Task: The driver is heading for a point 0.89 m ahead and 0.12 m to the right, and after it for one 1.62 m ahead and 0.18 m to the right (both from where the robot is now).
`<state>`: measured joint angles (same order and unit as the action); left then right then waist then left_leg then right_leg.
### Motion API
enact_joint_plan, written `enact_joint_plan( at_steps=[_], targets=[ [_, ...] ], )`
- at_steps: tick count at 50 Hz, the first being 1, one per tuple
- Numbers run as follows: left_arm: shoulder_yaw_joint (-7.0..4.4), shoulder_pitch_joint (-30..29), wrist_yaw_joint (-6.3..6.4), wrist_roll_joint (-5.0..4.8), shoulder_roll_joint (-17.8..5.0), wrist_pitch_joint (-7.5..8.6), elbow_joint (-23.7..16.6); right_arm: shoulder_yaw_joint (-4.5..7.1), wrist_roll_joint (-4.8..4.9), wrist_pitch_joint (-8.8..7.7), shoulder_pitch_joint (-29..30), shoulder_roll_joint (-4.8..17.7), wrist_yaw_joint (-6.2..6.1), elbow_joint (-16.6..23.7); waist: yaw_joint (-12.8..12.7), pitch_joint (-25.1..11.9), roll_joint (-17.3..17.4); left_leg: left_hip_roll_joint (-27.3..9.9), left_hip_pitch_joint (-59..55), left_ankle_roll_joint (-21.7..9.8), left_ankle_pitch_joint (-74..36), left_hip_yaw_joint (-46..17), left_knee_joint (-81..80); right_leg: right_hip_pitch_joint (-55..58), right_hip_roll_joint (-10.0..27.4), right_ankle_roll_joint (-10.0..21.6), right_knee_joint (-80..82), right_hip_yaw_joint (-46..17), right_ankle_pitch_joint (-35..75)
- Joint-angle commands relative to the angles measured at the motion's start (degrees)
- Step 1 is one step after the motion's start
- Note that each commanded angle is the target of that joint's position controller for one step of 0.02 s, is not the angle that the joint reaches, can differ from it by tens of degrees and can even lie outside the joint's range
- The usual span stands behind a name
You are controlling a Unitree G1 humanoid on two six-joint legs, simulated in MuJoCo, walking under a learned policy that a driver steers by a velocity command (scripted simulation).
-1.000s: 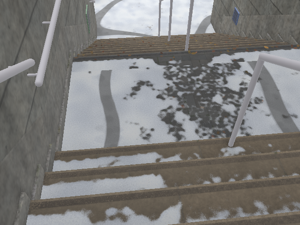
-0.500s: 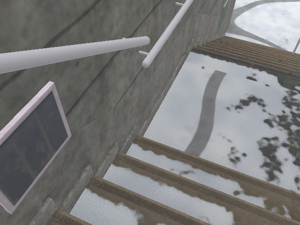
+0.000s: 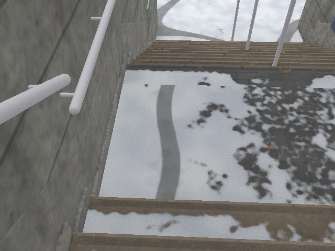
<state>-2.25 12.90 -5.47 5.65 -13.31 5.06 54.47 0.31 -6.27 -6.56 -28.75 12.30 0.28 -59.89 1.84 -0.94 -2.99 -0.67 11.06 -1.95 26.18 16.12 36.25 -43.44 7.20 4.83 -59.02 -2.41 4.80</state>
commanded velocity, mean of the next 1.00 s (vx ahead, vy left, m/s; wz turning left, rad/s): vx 0.50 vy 0.00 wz -0.14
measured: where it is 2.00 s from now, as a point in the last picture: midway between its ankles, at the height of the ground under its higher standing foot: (185, 178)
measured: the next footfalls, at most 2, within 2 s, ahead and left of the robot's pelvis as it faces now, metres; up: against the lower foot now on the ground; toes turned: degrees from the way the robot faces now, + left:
right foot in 0.24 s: +0.26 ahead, -0.18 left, -0.16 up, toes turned -16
left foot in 0.72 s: +0.59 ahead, -0.02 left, -0.33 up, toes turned -8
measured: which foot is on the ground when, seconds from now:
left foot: down 0.00-0.26, up 0.28-0.70, down 0.72-1.00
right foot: up 0.00-0.22, down 0.24-0.74, up 0.76-1.00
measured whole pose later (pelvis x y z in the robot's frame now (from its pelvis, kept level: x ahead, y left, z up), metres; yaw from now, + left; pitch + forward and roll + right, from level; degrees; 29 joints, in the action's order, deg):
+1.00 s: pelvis +0.58 -0.09 -0.33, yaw -5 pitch +2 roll +2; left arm -0.2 6.5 -3.8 6.2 -11.8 4.8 49.3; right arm -1.7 -4.7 -7.6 -30.1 7.5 2.1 -63.4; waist 5.1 -2.1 -1.4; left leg 7.4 18.5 -6.3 23.9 -0.1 40.2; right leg -46.3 6.3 2.2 -61.1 -3.3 6.2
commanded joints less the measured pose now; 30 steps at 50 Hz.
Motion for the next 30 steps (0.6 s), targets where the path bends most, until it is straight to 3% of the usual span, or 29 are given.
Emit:
enact_joint_plan(
  at_steps=[1, 2, 3, 4, 6, 7, 8, 9, 10, 11, 12, 13, 14, 15, 16, 17, 18, 19, 20, 21, 22, 23, 24, 25, 26, 27, 28, 29, 30],
  targets=[
    [0.82, -2.2, -0.14, -0.36, 0.5, -0.7, -4.1, -1.74, 0.2, -1.25, -11.3, -2.6, -1.71, -3.6, 2.7, 8.5, 6.0, -22.5, -11.1, -11.2, -19.2, -17.4, -6.3, -15.6, 3.8, 0.4, 12.1, -5.6, 11.6],
    [1.4, -1.2, 0.21, -0.96, 1.7, -0.82, -2.8, -2.52, -0.71, -1.2, -12.0, -3.4, -2.08, -3.9, 2.7, 8.6, 2.0, -19.4, -6.8, -7.7, -15.9, -11.4, -3.3, -9.3, 4.6, 0.5, 22.9, -5.0, 26.9],
    [1.55, -2.2, 0.3, -0.81, 2.3, -1.38, -2.5, -3.14, -1.3, -0.75, -8.2, -3.5, -1.47, -1.5, 1.2, 7.1, 4.4, -15.5, 7.5, -6.5, -12.5, -7.3, -4.7, 8.8, 1.3, 0.9, 23.9, 1.3, 28.8],
    [1.12, -7.1, -0.04, -0.52, 0.6, -1.89, -4.7, -2.81, -1.87, -0.68, -5.3, -1.5, -0.72, -0.5, 1.4, 8.4, 6.1, -13.9, 15.7, -6.1, -5.0, -5.4, -4.8, 17.1, -0.9, 1.7, 21.6, 5.7, 28.8],
    [0.56, -11.5, 0.5, -0.35, -0.9, -2.59, -6.9, -1.8, -0.93, -0.36, -5.3, 1.1, -0.16, -1.4, 1.4, 11.7, 6.0, -17.2, 14.7, -5.4, -1.0, -7.1, -1.7, 17.1, -1.1, 1.3, 23.0, 5.6, 18.5],
    [0.51, -13.9, 0.8, 0.09, -1.6, -2.79, -7.8, -1.01, 0.38, -0.08, -7.1, 2.8, -0.76, -2.6, 2.4, 13.8, 4.0, -19.9, 8.1, -5.5, -1.8, -9.7, -0.1, 12.3, -0.2, 0.6, 28.0, 4.5, 12.5],
    [0.93, -15.6, 1.12, 0.52, -0.7, -2.86, -7.8, -0.28, 1.3, 0.69, -10.3, 3.5, -1.73, -4.4, 4.2, 14.9, 3.1, -22.3, 0.6, -5.3, -3.7, -12.3, 1.4, 8.2, 0.8, 0.3, 33.5, 3.7, 8.7],
    [1.28, -15.7, 1.61, 0.41, 0.7, -2.8, -7.4, 0.21, 1.28, 1.6, -12.5, 3.7, -2.61, -5.6, 5.0, 14.9, 3.4, -23.7, -3.7, -5.2, -8.3, -13.9, 2.3, 8.3, 1.0, 0.4, 36.5, 3.7, 6.6],
    [1.04, -14.1, 2.06, -0.07, 0.8, -2.53, -7.0, 0.84, 0.31, 2.33, -13.4, 4.1, -2.88, -6.3, 4.5, 13.7, 3.5, -23.8, -5.4, -4.8, -15.3, -13.3, 5.6, 11.6, 0.4, 0.9, 37.5, 4.9, 5.2],
    [0.1, -6.0, 2.19, -0.9, -0.6, -1.61, -2.2, 0.97, -0.89, 2.75, -10.1, 3.6, -2.19, -6.4, 0.7, 9.6, 2.0, -18.4, -2.7, -2.8, -15.9, -7.9, 15.2, 24.4, -1.6, 1.1, 40.2, 8.4, 14.0],
    [-2.33, 8.9, 1.9, -1.43, -4.3, -0.99, 3.2, 1.51, -2.4, 3.22, -6.4, 6.1, 0.39, -5.9, -6.8, 4.5, 0.4, -15.7, 7.8, -2.0, -21.1, -4.4, 26.2, 46.7, -5.6, 1.8, 39.6, 12.0, 18.2],
    [-6.4, 20.4, 1.53, -0.32, -14.2, -0.38, 6.9, 1.39, -2.84, 3.61, -9.0, 4.3, 2.94, -7.1, -11.2, -2.7, -5.6, -10.5, 20.4, 1.4, -10.1, -3.1, 44.9, 67.9, -3.4, 5.3, 33.0, 9.2, 27.3],
    [-6.52, 29.9, 1.28, 0.24, -17.5, -0.34, 10.2, 0.47, -1.02, 3.17, -17.8, -2.5, 5.71, -6.9, -8.2, -21.8, -13.3, -4.3, 28.5, 4.4, 20.2, -5.4, 70.1, 89.7, 5.7, 15.0, 18.9, -2.8, 49.9],
    [-7.06, 35.2, 1.51, 0.74, -16.4, -0.53, 12.9, 1.56, 1.82, 2.21, -6.6, 1.6, 6.34, -1.3, -13.3, -18.3, -8.1, -2.7, 39.2, 4.5, 21.7, -9.1, 77.9, 89.0, 7.6, 16.2, 22.2, -9.6, 49.8],
    [-6.32, 33.3, 1.59, -0.72, -13.8, 0.16, 11.9, 1.62, 3.47, 0.03, 8.9, 2.9, 5.02, 6.4, -16.7, -9.4, -7.0, -3.8, 52.9, 4.1, 22.8, -11.8, 79.0, 81.4, 11.4, 18.4, 29.9, -16.9, 23.9],
    [-4.35, 27.0, 0.87, -2.93, -8.2, 0.67, 10.0, 2.17, 4.2, -1.21, 15.9, 4.4, 2.87, 9.6, -14.3, -3.1, -1.9, -5.9, 55.7, 2.8, 18.8, -15.9, 72.7, 68.6, 12.4, 16.8, 33.5, -20.5, 0.8],
    [-2.43, 18.7, -0.29, -1.84, -2.6, 0.25, 8.3, 1.81, 3.55, -1.64, 12.0, 2.5, 1.53, 8.7, -7.8, 1.5, 6.7, -8.3, 49.2, 0.4, 9.3, -20.6, 62.9, 52.6, 13.1, 15.8, 33.0, -20.4, -4.9],
    [-1.84, 14.3, -1.11, -1.09, -3.1, 0.21, 7.1, 1.85, 3.32, -1.29, 9.4, 1.8, 0.28, 8.0, -3.2, 5.3, 7.2, -8.2, 41.1, -0.5, 8.0, -21.3, 61.2, 36.0, 14.1, 18.5, 34.1, -21.3, -4.5],
    [0.25, 8.6, -0.17, -1.18, 1.7, 1.6, 4.7, 0.32, 0.48, -0.64, 6.0, -3.6, -0.66, 7.3, 0.9, 7.7, 10.4, -11.8, 34.7, -2.3, -9.2, -26.1, 42.7, 23.5, 11.0, 16.6, 36.5, -17.9, -6.4],
    [0.87, 5.3, 0.63, -3.35, 2.2, 2.25, 2.3, 0.44, -0.32, 0.41, 7.1, -3.9, -0.11, 5.9, 0.3, 11.1, 7.9, -11.2, 27.7, -1.9, -18.8, -22.8, 29.3, 11.7, 7.7, 16.1, 39.8, -12.5, -9.7],
    [0.6, 7.2, 0.65, -3.87, 0.3, 2.38, 3.0, 0.68, -0.08, 1.58, 6.0, -3.3, 0.87, 5.1, 0.7, 8.8, 2.3, -8.5, 23.1, -1.3, -19.5, -19.9, 26.7, 9.5, 4.5, 15.7, 39.0, -11.0, -13.4],
    [0.49, 8.8, 0.56, -2.76, -2.2, 2.37, 3.5, 0.65, -0.15, 2.13, 5.7, -2.0, 2.27, 5.2, 0.5, 6.7, -1.6, -7.1, 19.8, -1.1, -21.9, -17.7, 28.6, 6.0, 2.3, 15.0, 35.8, -9.9, -12.5],
    [0.7, 9.6, 0.74, -0.59, -2.6, 2.34, 3.4, 0.0, -0.54, 1.86, 1.6, -1.6, 4.03, 4.3, 1.8, 7.0, 0.4, -5.8, 15.2, -0.9, -30.6, -17.2, 31.4, 0.2, 0.9, 13.6, 28.7, -8.0, -11.4],
    [1.76, 14.1, 2.12, -0.12, 1.1, 3.11, 5.0, -0.16, -1.58, 1.66, 7.0, -1.1, 4.78, 5.4, -2.0, 6.5, 4.4, -8.4, 26.5, -0.1, -45.2, -22.3, 21.1, 9.3, 0.2, 13.2, 24.3, -8.7, -16.2],
    [2.01, 18.2, 3.08, -0.87, 1.2, 3.58, 5.9, -0.3, -1.08, 1.73, 13.2, -0.3, 4.84, 7.6, -5.0, 5.2, 3.7, -9.3, 32.7, 0.9, -50.2, -23.1, 14.8, 17.4, 1.5, 12.9, 20.4, -10.9, -16.5],
    [2.48, 19.2, 4.01, -0.98, 1.8, 3.66, 5.6, -0.6, 0.15, 1.53, 17.5, 1.1, 4.59, 8.4, -6.5, 3.8, 5.2, -9.4, 28.4, 1.0, -62.3, -22.7, 3.3, 16.0, -0.4, 10.5, 17.4, -8.8, -22.5],
    [3.01, 20.2, 3.66, -0.82, 1.3, 3.13, 6.4, -0.68, 0.67, 1.93, 19.4, 0.8, 4.06, 9.5, -5.6, 4.3, 2.0, -7.6, 19.5, 0.8, -60.7, -18.8, 1.8, 9.0, -1.2, 10.3, 18.6, -8.2, -25.3],
    [2.83, 19.5, 3.24, -0.24, 0.3, 2.6, 6.0, -0.35, 0.61, 2.72, 20.5, 2.1, 3.65, 10.0, -5.2, 5.5, 0.6, -5.6, 13.7, 1.0, -57.3, -15.2, 2.2, 4.8, -1.7, 9.4, 18.2, -6.9, -27.5],
    [3.16, 18.0, 2.42, 0.09, -0.1, 2.32, 5.1, -0.01, -0.26, 3.19, 21.4, 3.6, 3.92, 11.1, -3.8, 6.0, -1.0, -5.0, 10.4, 0.8, -51.1, -14.8, 6.2, 2.2, -0.9, 9.4, 17.7, -8.8, -27.8]
  ],
)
